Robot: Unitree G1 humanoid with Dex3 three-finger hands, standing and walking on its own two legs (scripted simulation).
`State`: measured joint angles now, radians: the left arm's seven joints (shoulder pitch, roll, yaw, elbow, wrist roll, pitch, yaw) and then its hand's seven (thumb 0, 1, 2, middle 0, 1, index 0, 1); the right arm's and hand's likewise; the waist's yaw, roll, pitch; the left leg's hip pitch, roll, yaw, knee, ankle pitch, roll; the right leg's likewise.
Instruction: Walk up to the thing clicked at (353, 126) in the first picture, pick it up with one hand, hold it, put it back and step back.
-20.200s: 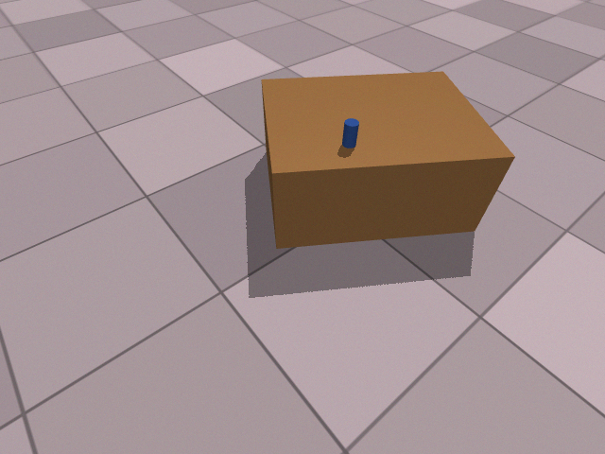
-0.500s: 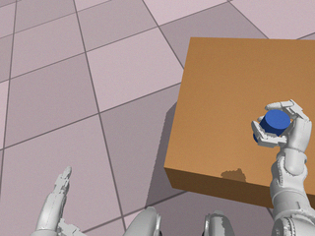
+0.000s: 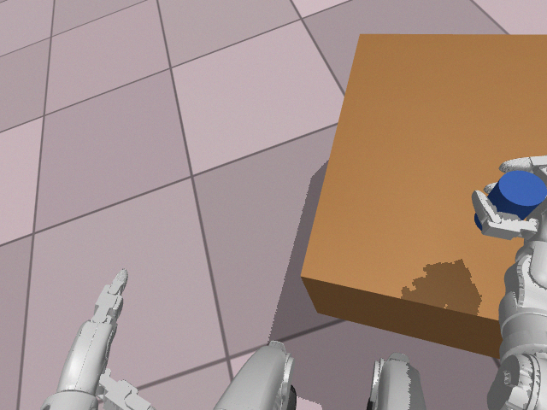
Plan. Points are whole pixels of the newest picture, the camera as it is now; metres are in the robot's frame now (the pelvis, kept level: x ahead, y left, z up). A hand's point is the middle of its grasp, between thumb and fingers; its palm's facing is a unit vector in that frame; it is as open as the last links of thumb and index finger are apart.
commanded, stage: crouch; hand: right
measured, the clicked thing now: (506, 205) +0.45 -0.24 -0.04
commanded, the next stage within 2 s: lower in 0.02 s
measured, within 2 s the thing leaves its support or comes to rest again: rests again in 1.34 s
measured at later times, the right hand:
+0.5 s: hand (494, 214) +0.46 -0.24 -0.09, palm faces +0.32 +0.95 +0.02, open 7.9 cm
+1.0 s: hand (484, 218) +0.47 -0.24 -0.12, palm faces +0.30 +0.95 +0.02, open 7.9 cm
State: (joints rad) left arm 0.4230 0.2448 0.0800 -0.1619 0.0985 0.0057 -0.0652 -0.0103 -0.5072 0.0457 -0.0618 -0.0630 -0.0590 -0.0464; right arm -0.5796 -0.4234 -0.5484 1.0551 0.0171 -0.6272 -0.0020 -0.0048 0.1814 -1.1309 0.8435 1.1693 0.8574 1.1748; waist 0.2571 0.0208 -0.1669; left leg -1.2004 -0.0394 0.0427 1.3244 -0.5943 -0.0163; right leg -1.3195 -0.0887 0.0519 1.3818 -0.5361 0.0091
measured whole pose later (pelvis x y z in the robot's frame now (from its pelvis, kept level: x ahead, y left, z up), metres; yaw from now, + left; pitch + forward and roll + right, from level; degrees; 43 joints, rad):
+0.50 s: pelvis -0.01 +0.00 -0.04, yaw +1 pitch +30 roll +7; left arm 0.45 0.28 0.10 -0.29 0.11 -0.04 -0.07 -0.01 -0.54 0.06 -0.07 -0.06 -0.05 -0.05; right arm -0.62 -0.52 -0.63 1.11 0.00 -0.66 0.03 0.00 0.18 -1.13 0.84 1.18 0.85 1.18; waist 0.32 0.04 -0.16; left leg -1.36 -0.05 0.07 1.46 -0.62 -0.01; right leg -1.49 -0.10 0.09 1.52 -0.56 0.01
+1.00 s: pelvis -0.03 +0.00 -0.07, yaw +3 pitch +31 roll +8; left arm 0.46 0.31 0.12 -0.41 0.10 -0.07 -0.08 -0.01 -0.55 0.07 -0.07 -0.05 -0.05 -0.06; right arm -0.66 -0.60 -0.66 1.14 -0.02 -0.65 0.03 0.00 0.18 -1.14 0.84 1.18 0.85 1.18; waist 0.37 0.05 -0.16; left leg -1.48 -0.06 0.07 1.57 -0.63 -0.01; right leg -1.62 -0.10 0.10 1.63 -0.57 0.01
